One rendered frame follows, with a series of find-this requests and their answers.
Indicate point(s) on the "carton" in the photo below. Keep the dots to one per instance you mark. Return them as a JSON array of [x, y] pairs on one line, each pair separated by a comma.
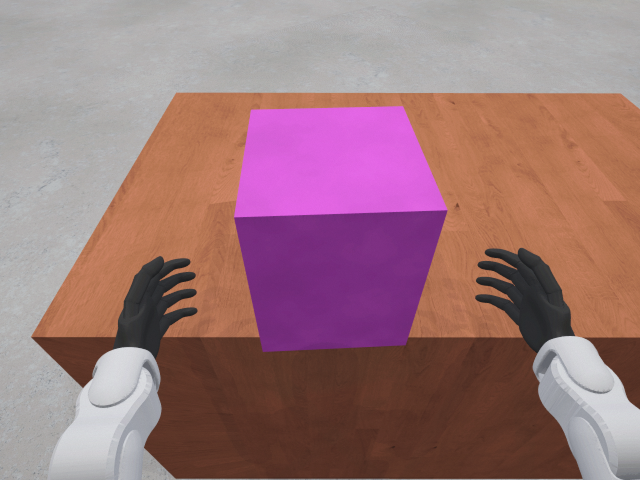
[[338, 217]]

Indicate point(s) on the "robot left forearm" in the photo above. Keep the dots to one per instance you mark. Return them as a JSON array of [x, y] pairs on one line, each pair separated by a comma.
[[115, 413]]

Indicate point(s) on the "robot right hand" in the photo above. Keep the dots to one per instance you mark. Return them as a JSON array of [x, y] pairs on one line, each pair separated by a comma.
[[538, 307]]

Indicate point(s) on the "pedestal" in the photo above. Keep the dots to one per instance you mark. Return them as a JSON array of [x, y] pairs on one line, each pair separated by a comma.
[[557, 174]]

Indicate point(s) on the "robot right forearm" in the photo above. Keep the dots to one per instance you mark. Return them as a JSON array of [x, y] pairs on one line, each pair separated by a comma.
[[589, 402]]

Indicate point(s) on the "robot left hand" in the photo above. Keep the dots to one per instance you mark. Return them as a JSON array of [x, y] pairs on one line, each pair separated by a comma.
[[142, 322]]

